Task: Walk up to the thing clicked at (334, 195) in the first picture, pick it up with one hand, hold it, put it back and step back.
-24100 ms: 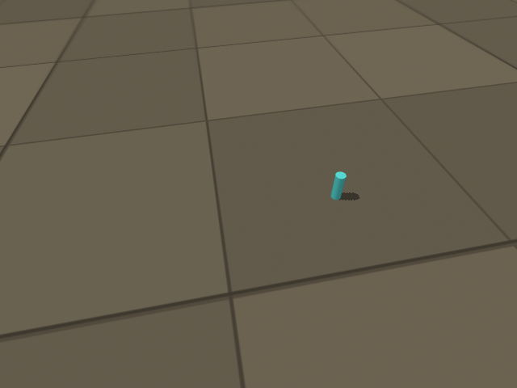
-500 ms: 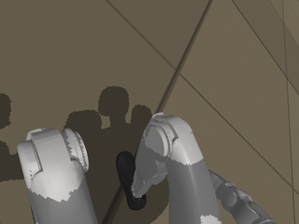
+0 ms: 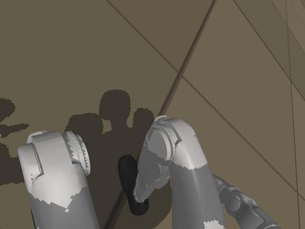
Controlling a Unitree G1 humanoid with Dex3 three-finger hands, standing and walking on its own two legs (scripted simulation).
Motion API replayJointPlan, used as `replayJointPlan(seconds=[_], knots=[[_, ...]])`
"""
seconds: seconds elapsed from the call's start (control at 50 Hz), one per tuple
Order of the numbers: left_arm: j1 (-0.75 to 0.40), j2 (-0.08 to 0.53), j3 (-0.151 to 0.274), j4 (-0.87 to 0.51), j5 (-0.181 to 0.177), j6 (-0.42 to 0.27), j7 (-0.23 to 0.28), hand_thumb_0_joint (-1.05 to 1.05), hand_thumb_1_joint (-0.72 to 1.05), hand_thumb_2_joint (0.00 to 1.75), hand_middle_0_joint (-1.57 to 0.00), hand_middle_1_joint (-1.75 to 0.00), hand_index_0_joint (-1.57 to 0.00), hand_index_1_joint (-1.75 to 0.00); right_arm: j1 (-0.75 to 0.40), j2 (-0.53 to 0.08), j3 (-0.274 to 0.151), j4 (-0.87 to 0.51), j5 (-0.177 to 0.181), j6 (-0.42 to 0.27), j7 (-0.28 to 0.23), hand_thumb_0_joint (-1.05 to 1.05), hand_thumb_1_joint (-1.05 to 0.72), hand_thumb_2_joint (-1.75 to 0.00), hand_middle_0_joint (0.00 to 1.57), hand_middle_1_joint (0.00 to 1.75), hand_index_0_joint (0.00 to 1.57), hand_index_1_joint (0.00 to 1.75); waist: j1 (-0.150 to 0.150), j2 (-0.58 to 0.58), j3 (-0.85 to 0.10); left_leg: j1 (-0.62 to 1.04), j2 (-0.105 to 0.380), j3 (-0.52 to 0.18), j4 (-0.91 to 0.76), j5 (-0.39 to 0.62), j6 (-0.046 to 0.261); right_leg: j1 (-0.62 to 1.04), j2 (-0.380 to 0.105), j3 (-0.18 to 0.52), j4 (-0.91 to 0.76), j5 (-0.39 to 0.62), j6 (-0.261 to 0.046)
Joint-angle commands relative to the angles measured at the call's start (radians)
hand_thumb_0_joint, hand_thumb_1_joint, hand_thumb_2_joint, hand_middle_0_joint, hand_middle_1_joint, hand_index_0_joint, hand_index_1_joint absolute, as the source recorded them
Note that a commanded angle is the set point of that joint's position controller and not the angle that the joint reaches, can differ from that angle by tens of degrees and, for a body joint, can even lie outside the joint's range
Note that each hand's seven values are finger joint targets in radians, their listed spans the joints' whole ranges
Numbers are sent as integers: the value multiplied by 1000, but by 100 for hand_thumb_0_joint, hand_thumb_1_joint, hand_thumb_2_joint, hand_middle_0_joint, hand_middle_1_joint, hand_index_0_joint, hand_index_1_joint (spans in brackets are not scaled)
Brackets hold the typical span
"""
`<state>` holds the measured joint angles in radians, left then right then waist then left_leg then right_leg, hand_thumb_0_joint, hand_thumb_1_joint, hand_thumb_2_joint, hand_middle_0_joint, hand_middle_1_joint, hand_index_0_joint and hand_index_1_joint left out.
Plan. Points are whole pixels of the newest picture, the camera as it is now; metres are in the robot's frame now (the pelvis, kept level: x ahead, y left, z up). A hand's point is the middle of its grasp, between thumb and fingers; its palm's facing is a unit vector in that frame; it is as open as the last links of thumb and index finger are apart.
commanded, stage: withdraw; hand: left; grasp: from the side
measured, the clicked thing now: out of the picture +0.38 +0.33 -0.20
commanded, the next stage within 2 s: rise in 0.34 s
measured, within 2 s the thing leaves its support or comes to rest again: neither
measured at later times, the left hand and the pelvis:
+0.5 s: hand out of the picture +0.33 +0.40 -0.09, palm faces +0.55 -0.84 -0.04, open 17.5 cm; pelvis +0.01 +0.00 +0.02, yaw +3 degrees
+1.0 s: hand out of the picture +0.24 +0.38 +0.06, palm faces +0.36 -0.79 -0.50, open 17.1 cm; pelvis +0.03 -0.02 +0.15, yaw +11 degrees
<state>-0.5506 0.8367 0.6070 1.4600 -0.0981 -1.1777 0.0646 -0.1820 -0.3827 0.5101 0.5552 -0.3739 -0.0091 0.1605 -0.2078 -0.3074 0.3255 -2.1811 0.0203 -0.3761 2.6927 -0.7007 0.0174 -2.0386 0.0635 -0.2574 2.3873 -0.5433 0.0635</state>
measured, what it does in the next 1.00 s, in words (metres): rises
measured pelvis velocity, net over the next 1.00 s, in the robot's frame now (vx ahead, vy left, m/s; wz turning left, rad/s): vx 0.03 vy -0.02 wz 0.20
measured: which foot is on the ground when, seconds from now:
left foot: down 0.00-1.00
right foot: down 0.00-1.00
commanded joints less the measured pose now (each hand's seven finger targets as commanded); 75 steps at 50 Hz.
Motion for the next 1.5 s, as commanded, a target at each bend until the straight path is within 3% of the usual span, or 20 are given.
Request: replayJointPlan(seconds=[0.0, 0.16, 0.34, 0.4, 0.44, 0.46, 0.5, 0.54, 0.58, 0.6, 0.76, 0.86, 0.94, 1.02, 1.06, 1.08, 1.1, 1.12, 1.24, 1.48], knots=[[-183, 194, 8, -157, 5, -67, -8, 0, -51, 11, -8, -4, -7, -5, 4, -369, -133, -14, 4, 13, -20, 0, -89, -90, 20, 30, 20, 30, -102, 565, -512, 338, 68, 61, -397, 54, -48, 214, 29, -111, -125, 65, -63], [-144, 317, 111, -377, 11, 4, -52, 0, -50, 12, -7, -4, -6, -5, 51, -372, -182, -19, 28, 30, -28, 0, -89, -90, 20, 30, 20, 30, -27, 733, -627, 442, 68, 91, -453, 120, -67, 212, 18, -85, -109, 96, -75], [7, 48, -13, -527, -113, 206, -225, 0, -58, 8, -5, -5, -6, -4, 131, -321, -285, 11, 140, 17, -50, 0, -88, -89, 20, 30, 20, 30, 18, 623, -666, 339, 41, 126, -495, 7, -43, 125, 6, -44, -153, 20, -80], [-81, 61, 0, -566, -135, 235, -246, 0, -57, 8, -4, -5, -6, -4, 138, -301, -308, 20, 172, 4, -57, 0, -87, -89, 20, 30, 20, 30, 19, 568, -646, 271, 37, 127, -500, -60, -27, 82, 1, -29, -159, -25, -84], [-93, 22, -37, -498, -117, 251, -256, 0, -48, 7, -4, 0, -3, 0, 135, -287, -317, 14, 181, -3, -62, 0, -80, -89, 20, 30, 20, 30, 3, 523, -619, 246, 35, 133, -500, -92, -21, 66, -4, -19, -173, -55, -83], [-104, 273, 50, -508, 41, 313, -216, 0, -53, 8, -6, -3, -4, -5, 202, -272, -389, 66, 221, 9, -74, 0, -88, -91, 20, 30, 20, 30, 83, 630, -748, 386, 35, 174, -551, -24, -23, 90, -15, 11, -203, -29, -89], [-183, 187, 2, -605, 51, 365, -196, 0, -54, 9, -6, -3, -4, -5, 214, -254, -400, 29, 234, 20, -69, 0, -91, -91, 20, 30, 20, 30, 64, 726, -819, 449, 43, 167, -610, -13, -35, 67, -20, 19, -184, -20, -93], [-58, 182, 21, -605, 72, 438, -176, 0, -56, 9, -7, -4, -5, -6, 228, -241, -429, 29, 252, 27, -71, 0, -94, -92, 20, 30, 20, 30, 111, 739, -848, 483, 36, 188, -645, 14, -38, 55, -27, 30, -203, -16, -99], [-98, 275, 65, -697, 103, 490, -153, 0, -58, 10, -8, -5, -6, -8, 256, -230, -448, 38, 269, 34, -78, 0, -96, -93, 20, 30, 20, 30, 135, 774, -893, 491, 31, 212, -650, 62, -35, 57, -28, 49, -203, 4, -106], [-55, 261, 61, -697, 114, 523, -149, 0, -50, 17, -7, -9, -7, -9, 266, -216, -460, 38, 277, 38, -80, 0, -90, -90, 20, 30, 20, 30, 145, 775, -915, 508, 29, 222, -660, 76, -34, 59, -31, 59, -213, 11, -107], [191, 2, -76, -829, 134, 781, -117, 0, -46, 11, -6, -7, -6, -7, 289, -151, -568, -9, 360, 65, -95, 0, -90, -90, 20, 30, 20, 30, 170, 540, -959, 473, 4, 269, -777, -6, 0, 121, -40, 115, -378, -76, -105], [285, -20, -126, -1074, 133, 930, -68, 0, -48, 10, -6, -7, -6, -7, 305, -134, -602, -66, 400, 77, -128, 0, -90, -90, 20, 30, 20, 30, 183, 443, -1033, 564, 3, 266, -901, -55, 11, 259, -42, 148, -531, -116, -96], [370, -16, -121, -1241, 123, 1016, -20, 0, -48, 10, -6, -7, -6, -7, 318, -98, -602, -104, 415, 81, -164, 0, -90, -90, 20, 30, 20, 30, 207, 429, -1102, 666, -3, 301, -977, 16, 13, 443, -49, 186, -642, -74, -94], [519, -137, -180, -1210, 113, 1098, 14, 0, -51, 8, -5, -6, -5, -6, 301, -58, -592, -134, 423, 68, -205, 0, -90, -90, 20, 30, 20, 30, 200, 420, -1036, 749, -8, 330, -1064, 55, 14, 562, -54, 211, -764, -55, -94], [487, -100, -161, -1306, 108, 1119, 33, 0, -52, 7, -5, -6, -5, -6, 317, -46, -590, -128, 422, 64, -224, 0, -90, -90, 20, 30, 20, 30, 206, 412, -1045, 801, -10, 346, -1097, 113, 16, 651, -56, 223, -824, -16, -91], [519, -118, -173, -1315, 106, 1136, 41, 0, -53, 7, -5, -6, -5, -6, 323, -37, -590, -130, 422, 59, -232, 0, -90, -90, 20, 30, 20, 30, 212, 406, -1051, 828, -14, 361, -1109, 149, 16, 704, -58, 235, -859, 15, -89], [610, -224, -244, -1202, 106, 1165, 39, 0, -56, 5, -5, -5, -5, -5, 308, -27, -583, -141, 423, 51, -237, 0, -90, -90, 20, 30, 20, 30, 185, 384, -993, 842, -12, 360, -1135, 169, 17, 721, -56, 229, -884, 34, -89], [580, -198, -226, -1286, 97, 1174, 48, 0, -55, 5, -5, -5, -5, -5, 324, -23, -583, -137, 421, 43, -244, 0, -90, -90, 20, 30, 20, 30, 194, 373, -997, 860, -12, 363, -1153, 184, 18, 775, -58, 236, -918, 51, -84], [672, -315, -337, -1242, 98, 1260, 80, 0, -53, 7, -5, -6, -5, -6, 338, 2, -565, -150, 422, 3, -282, 0, -90, -90, 20, 30, 20, 30, 167, 349, -890, 1026, -13, 367, -1317, 256, 15, 962, -65, 239, -1099, 122, -80], [786, -407, -466, -1459, 93, 1379, 142, 0, -50, 8, -5, -6, -5, -6, 402, 43, -536, -167, 413, -53, -346, 0, -90, -90, 20, 30, 20, 30, 176, 394, -724, 1403, -13, 375, -1655, 362, -4, 1287, -63, 215, -1419, 224, -75]])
